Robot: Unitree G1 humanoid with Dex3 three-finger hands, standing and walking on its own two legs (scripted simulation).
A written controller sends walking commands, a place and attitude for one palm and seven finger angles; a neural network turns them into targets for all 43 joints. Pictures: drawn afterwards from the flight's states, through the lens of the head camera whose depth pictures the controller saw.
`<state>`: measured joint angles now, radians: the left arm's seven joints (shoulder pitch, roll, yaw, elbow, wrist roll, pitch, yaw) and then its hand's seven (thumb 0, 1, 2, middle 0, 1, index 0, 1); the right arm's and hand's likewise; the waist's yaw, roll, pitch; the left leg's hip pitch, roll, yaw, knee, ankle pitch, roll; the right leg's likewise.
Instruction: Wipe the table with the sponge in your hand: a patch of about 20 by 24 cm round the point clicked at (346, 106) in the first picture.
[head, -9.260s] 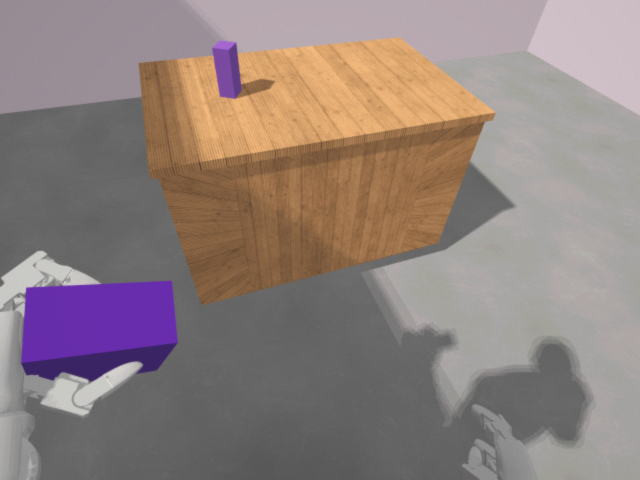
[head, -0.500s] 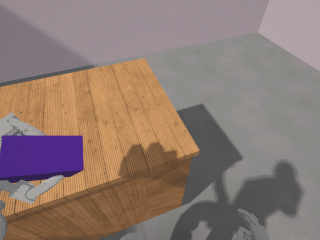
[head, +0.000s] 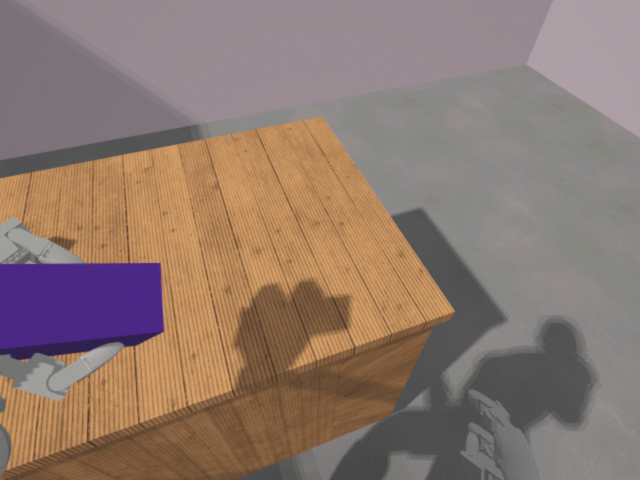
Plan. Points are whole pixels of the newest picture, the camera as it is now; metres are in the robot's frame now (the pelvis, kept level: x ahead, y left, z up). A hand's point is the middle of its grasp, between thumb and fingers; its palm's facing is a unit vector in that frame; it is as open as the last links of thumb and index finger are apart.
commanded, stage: come to a stop and stand still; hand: left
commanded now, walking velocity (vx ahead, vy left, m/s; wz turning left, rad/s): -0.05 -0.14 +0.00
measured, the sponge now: (102, 311) +0.23 +0.22 +0.17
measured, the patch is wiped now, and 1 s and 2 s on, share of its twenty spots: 0.00 0.00 0.00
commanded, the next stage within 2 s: look again from close up in 0.84 s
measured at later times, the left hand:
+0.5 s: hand out of the picture +0.22 +0.28 +0.23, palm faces +0.45 -0.70 -0.55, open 10.0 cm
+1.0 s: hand (62, 301) +0.22 +0.23 +0.20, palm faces +0.36 -0.84 -0.41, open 10.0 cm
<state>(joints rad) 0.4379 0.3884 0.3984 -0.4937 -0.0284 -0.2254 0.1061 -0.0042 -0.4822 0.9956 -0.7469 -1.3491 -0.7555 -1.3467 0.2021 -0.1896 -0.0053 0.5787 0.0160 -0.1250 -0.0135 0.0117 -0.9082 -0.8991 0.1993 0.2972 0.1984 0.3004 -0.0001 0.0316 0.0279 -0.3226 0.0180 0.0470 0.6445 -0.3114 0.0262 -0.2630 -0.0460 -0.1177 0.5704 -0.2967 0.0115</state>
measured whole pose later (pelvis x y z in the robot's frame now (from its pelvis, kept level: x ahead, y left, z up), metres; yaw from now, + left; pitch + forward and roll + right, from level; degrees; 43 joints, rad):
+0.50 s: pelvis -0.02 -0.01 +0.01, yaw +0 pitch -2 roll +0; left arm 0.19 0.55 0.47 -0.32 0.00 -0.20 0.04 0.00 -0.48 1.00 -0.75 -1.35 -0.76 -1.35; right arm 0.22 -0.21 0.00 0.59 0.00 -0.13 -0.03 0.01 -0.91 -0.90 0.20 0.30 0.20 0.30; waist 0.06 0.01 0.07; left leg -0.25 -0.01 0.06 0.48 -0.20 0.03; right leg -0.24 0.06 -0.10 0.45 -0.19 -0.09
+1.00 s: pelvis -0.02 -0.01 +0.01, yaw -3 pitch -1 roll -1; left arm 0.37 0.40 0.40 -0.46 -0.05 -0.25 0.09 -0.01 -0.48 1.00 -0.75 -1.34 -0.76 -1.34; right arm 0.21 -0.22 0.02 0.59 0.01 -0.16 -0.02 0.01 -0.91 -0.90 0.20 0.30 0.20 0.30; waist 0.03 0.00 0.05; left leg -0.24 0.01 0.04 0.46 -0.21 0.03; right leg -0.21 0.11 -0.06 0.36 -0.15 -0.07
